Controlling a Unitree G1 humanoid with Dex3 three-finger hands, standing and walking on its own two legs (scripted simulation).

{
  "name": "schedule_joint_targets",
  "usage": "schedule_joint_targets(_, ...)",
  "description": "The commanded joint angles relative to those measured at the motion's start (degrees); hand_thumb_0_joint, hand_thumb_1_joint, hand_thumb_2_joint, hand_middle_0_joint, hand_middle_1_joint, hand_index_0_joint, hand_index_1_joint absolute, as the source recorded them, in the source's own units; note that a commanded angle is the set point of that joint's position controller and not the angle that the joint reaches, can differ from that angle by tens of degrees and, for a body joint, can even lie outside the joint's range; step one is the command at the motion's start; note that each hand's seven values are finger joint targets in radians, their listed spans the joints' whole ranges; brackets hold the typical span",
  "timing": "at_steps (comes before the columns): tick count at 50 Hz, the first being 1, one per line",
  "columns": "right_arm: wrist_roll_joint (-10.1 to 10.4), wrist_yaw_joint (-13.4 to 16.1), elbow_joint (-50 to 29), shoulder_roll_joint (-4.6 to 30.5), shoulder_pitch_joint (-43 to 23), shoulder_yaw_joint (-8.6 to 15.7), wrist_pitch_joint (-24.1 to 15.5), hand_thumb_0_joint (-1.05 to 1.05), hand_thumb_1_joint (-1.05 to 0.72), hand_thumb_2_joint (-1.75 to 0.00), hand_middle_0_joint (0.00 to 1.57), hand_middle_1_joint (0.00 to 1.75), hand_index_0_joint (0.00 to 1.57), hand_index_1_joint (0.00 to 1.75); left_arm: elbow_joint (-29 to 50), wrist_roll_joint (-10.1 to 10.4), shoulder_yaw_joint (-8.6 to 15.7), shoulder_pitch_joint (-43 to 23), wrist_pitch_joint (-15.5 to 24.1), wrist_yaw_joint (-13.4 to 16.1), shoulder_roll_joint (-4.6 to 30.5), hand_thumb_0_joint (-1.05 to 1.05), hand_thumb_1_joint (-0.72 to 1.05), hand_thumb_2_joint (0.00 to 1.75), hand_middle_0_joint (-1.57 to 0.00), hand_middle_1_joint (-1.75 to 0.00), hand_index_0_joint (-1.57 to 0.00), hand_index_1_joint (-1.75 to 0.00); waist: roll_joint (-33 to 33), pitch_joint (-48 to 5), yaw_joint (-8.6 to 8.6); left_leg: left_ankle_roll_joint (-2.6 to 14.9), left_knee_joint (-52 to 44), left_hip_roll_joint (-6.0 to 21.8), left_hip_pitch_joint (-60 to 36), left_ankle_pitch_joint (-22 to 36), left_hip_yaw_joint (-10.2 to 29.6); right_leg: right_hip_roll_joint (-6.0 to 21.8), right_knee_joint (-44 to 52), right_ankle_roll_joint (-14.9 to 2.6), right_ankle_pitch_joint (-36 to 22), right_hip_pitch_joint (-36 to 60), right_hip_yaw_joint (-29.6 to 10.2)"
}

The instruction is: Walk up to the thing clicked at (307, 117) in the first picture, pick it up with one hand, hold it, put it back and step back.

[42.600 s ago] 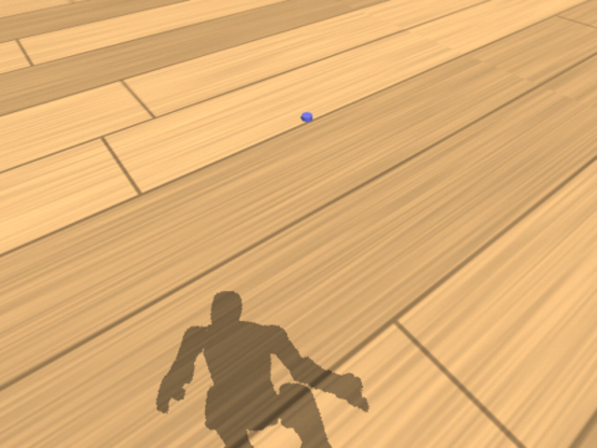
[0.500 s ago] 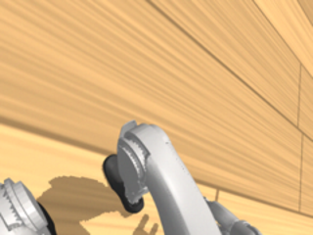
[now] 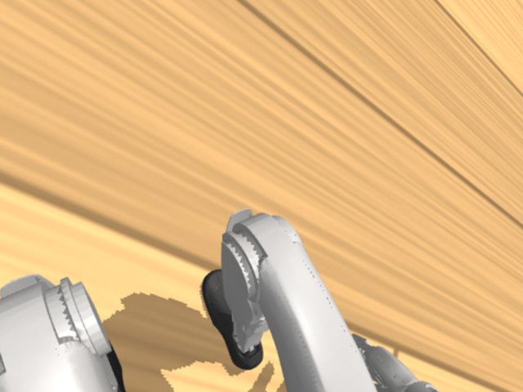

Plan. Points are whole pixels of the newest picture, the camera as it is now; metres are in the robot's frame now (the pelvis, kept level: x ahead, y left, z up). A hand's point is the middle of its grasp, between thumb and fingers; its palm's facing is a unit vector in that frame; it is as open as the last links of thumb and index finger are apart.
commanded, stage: settle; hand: left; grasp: from above
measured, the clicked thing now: out of the picture +0.49 +0.38 -0.24
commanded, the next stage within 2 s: lift in 0.36 s
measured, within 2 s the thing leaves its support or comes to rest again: neither
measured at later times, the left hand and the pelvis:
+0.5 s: hand out of the picture +0.47 +0.37 -0.15, palm faces -0.42 -0.12 -0.90, open 7.6 cm; pelvis +0.00 +0.00 +0.01, yaw +4 degrees
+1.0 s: hand out of the picture +0.40 +0.37 -0.05, palm faces -0.44 -0.16 -0.88, open 7.5 cm; pelvis -0.01 -0.01 +0.06, yaw +8 degrees
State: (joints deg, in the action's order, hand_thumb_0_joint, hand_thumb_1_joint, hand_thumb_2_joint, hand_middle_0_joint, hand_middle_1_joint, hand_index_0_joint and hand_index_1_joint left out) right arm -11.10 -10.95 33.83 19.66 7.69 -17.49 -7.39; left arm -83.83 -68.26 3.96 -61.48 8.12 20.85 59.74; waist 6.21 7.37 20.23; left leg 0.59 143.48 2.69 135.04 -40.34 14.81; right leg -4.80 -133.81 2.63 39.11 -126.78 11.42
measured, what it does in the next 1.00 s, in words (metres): rises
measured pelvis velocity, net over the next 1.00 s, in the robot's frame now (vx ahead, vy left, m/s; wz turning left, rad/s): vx -0.01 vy -0.01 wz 0.14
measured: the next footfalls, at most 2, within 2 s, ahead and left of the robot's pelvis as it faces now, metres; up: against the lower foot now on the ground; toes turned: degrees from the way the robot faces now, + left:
none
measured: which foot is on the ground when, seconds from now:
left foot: down 0.00-1.00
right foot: down 0.00-1.00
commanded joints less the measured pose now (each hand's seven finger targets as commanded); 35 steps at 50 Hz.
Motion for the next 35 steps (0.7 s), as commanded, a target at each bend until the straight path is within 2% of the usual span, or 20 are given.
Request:
schedule_joint_targets(1,1.5,0.7,0.7,17.4,11.8,7.2,1.5,0.00,-0.90,-0.90,0.20,0.30,0.20,0.30,9.9,1.2,-0.3,-14.3,-0.6,-1.0,9.7,0.00,0.69,0.44,-0.95,-0.64,-1.02,-0.57,-30.6,-38.1,1.27,-0.10,-15.0,1.2,-28.4,13.6,-5.7,-2.0,11.9,-4.37,-15.9,18.9,3.4)
schedule_joint_targets(2,1.7,0.9,0.9,17.4,12.3,7.8,1.9,0.00,-0.90,-0.90,0.20,0.30,0.20,0.30,10.4,1.3,-0.5,-15.4,-0.5,-1.7,9.2,0.00,0.69,0.44,-0.96,-0.64,-1.03,-0.58,-29.1,-37.8,1.35,0.03,-14.8,1.0,-27.7,12.6,-5.7,-1.9,12.3,-4.45,-15.0,18.0,3.3)
schedule_joint_targets(3,1.9,1.1,0.8,17.5,12.4,8.1,2.1,0.00,-0.90,-0.90,0.20,0.30,0.20,0.30,12.6,1.4,0.2,-16.7,-0.3,-2.1,10.5,0.00,0.71,0.44,-0.97,-0.65,-1.03,-0.58,-29.6,-38.9,1.06,-0.02,-15.0,0.9,-27.9,12.9,-5.9,-1.7,12.3,-4.45,-15.3,18.5,3.2)
schedule_joint_targets(4,2.2,1.4,0.7,17.2,12.4,8.3,2.4,0.00,-0.90,-0.90,0.20,0.30,0.20,0.30,13.4,1.1,0.2,-16.5,-0.1,-2.5,10.4,0.00,0.70,0.45,-0.98,-0.63,-1.04,-0.57,-30.3,-40.3,0.30,-0.14,-15.3,0.9,-29.2,13.0,-5.9,-1.7,11.9,-4.58,-15.0,18.1,2.9)
schedule_joint_targets(5,2.3,1.5,0.7,17.3,12.4,8.7,2.7,0.00,-0.91,-0.90,0.20,0.30,0.20,0.30,13.7,1.1,0.1,-16.4,-0.1,-3.0,9.7,0.00,0.72,0.45,-0.99,-0.63,-1.05,-0.57,-31.0,-39.9,0.11,-0.34,-15.5,0.7,-30.2,13.7,-5.9,-1.3,11.9,-4.74,-15.4,17.0,2.9)
schedule_joint_targets(6,2.4,1.6,0.7,17.1,12.7,8.9,3.0,0.00,-0.90,-0.90,0.20,0.30,0.20,0.30,13.0,1.1,-0.5,-16.1,-0.1,-3.5,8.0,0.00,0.74,0.45,-0.99,-0.64,-1.06,-0.58,-30.6,-39.2,0.64,-0.38,-15.8,0.6,-30.2,13.6,-5.8,-1.2,11.9,-4.69,-15.2,16.3,3.0)
schedule_joint_targets(11,2.9,2.6,0.2,15.9,12.8,9.8,4.8,0.00,-0.90,-0.90,0.20,0.30,0.20,0.30,16.0,0.3,0.3,-17.8,0.2,-4.8,8.7,0.00,0.74,0.49,-1.00,-0.65,-1.06,-0.59,-30.9,-42.8,-1.09,-0.31,-16.3,0.2,-30.6,13.3,-6.7,-0.9,11.7,-5.00,-14.3,16.1,2.0)
schedule_joint_targets(15,3.2,3.3,0.5,15.2,13.5,10.5,6.0,0.00,-0.90,-0.90,0.20,0.30,0.20,0.30,15.8,0.5,0.3,-18.1,-0.3,-5.8,7.8,0.00,0.75,0.49,-1.02,-0.65,-1.07,-0.59,-28.4,-42.4,-1.18,0.19,-16.2,-0.3,-28.8,13.0,-7.9,-0.8,13.0,-4.85,-14.0,16.7,1.2)
schedule_joint_targets(18,3.2,3.8,0.4,14.6,13.6,10.6,6.8,0.00,-0.90,-0.90,0.20,0.30,0.20,0.30,17.2,0.3,0.1,-18.1,-0.5,-6.7,7.7,0.00,0.76,0.48,-1.03,-0.63,-1.08,-0.58,-30.1,-44.8,-1.51,0.02,-16.4,-0.2,-30.8,14.7,-8.1,-0.6,12.6,-4.92,-14.9,17.9,0.6)
schedule_joint_targets(19,3.3,3.9,0.5,14.7,14.2,10.9,7.1,0.00,-0.90,-0.90,0.20,0.30,0.20,0.30,19.0,0.4,0.9,-19.3,-0.5,-6.7,8.6,0.00,0.77,0.49,-1.03,-0.64,-1.09,-0.58,-30.1,-46.7,-2.24,0.04,-16.6,-0.3,-31.3,15.4,-8.2,-0.5,12.6,-4.92,-15.4,18.4,0.4)
schedule_joint_targets(20,3.4,4.2,0.3,14.8,13.6,11.0,7.4,0.00,-0.90,-0.90,0.20,0.30,0.20,0.30,16.7,0.6,0.5,-17.7,-0.9,-7.1,7.7,0.00,0.77,0.49,-1.02,-0.65,-1.08,-0.59,-29.3,-45.3,-2.26,0.01,-16.6,-0.5,-30.6,15.3,-8.3,-0.5,12.8,-5.19,-15.1,17.3,0.5)
schedule_joint_targets(22,3.3,4.5,0.2,14.3,14.1,10.9,7.9,0.00,-0.90,-0.90,0.20,0.30,0.20,0.30,17.7,0.8,0.4,-19.5,-0.7,-7.6,7.6,0.00,0.74,0.49,-1.01,-0.64,-1.06,-0.58,-27.8,-44.9,-1.54,0.26,-16.6,-0.5,-28.4,13.4,-8.4,-0.6,13.5,-5.21,-13.5,18.3,-0.1)
schedule_joint_targets(23,3.4,4.7,0.3,14.6,14.3,11.0,8.1,0.00,-0.93,-0.91,0.20,0.30,0.20,0.30,17.3,0.5,0.8,-19.0,-0.8,-7.9,8.4,0.00,0.73,0.41,-0.99,-0.69,-1.07,-0.60,-27.6,-43.9,-1.67,0.31,-17.0,-0.8,-27.8,12.9,-8.7,-0.3,13.9,-5.19,-13.1,18.2,0.1)
schedule_joint_targets(24,3.5,4.9,0.0,14.4,14.2,11.2,8.3,0.00,-0.88,-0.89,0.20,0.30,0.20,0.30,17.8,0.8,0.9,-18.8,-0.8,-8.3,8.4,0.00,0.65,0.46,-0.91,-0.61,-0.99,-0.52,-27.5,-44.4,-2.36,0.27,-17.6,-0.8,-27.8,12.1,-8.8,-0.4,14.1,-5.38,-11.9,18.0,0.0)
schedule_joint_targets(25,3.6,5.1,0.0,14.3,14.2,11.5,8.5,0.00,-0.93,-0.91,0.20,0.30,0.20,0.30,18.7,1.0,1.2,-17.6,-1.0,-8.9,8.4,0.00,0.67,0.38,-0.94,-0.65,-1.03,-0.56,-28.4,-45.2,-3.10,0.16,-18.1,-0.9,-29.3,12.6,-9.0,-0.2,14.1,-5.35,-12.3,17.8,0.1)
schedule_joint_targets(28,3.9,5.5,-0.1,14.4,15.0,12.3,9.1,0.00,-0.91,-0.90,0.20,0.30,0.20,0.30,20.0,2.4,1.0,-16.6,-1.6,-10.7,7.0,0.00,0.71,0.40,-0.95,-0.66,-1.03,-0.58,-28.3,-46.5,-3.27,0.21,-18.7,-1.1,-31.0,13.7,-9.3,0.0,15.3,-5.36,-13.0,18.9,-0.3)
schedule_joint_targets(32,4.8,6.0,-0.9,14.0,15.1,13.4,10.3,0.00,-0.90,-0.90,0.20,0.30,0.20,0.30,24.0,3.7,2.0,-14.2,-2.6,-13.2,7.9,0.00,0.71,0.41,-0.94,-0.68,-1.02,-0.58,-29.9,-50.1,-5.56,0.07,-20.6,-1.3,-33.5,15.5,-9.7,0.3,15.8,-5.76,-13.8,19.8,-1.0)
schedule_joint_targets(35,5.3,6.2,-0.8,13.5,15.4,14.2,11.1,0.00,-0.90,-0.90,0.20,0.30,0.20,0.30,27.5,4.6,2.3,-12.0,-2.5,-14.9,6.6,0.00,0.72,0.41,-0.95,-0.65,-1.03,-0.56,-27.3,-50.7,-5.95,0.55,-21.5,-1.6,-34.4,16.3,-10.1,0.6,17.7,-5.50,-14.3,21.1,-1.5)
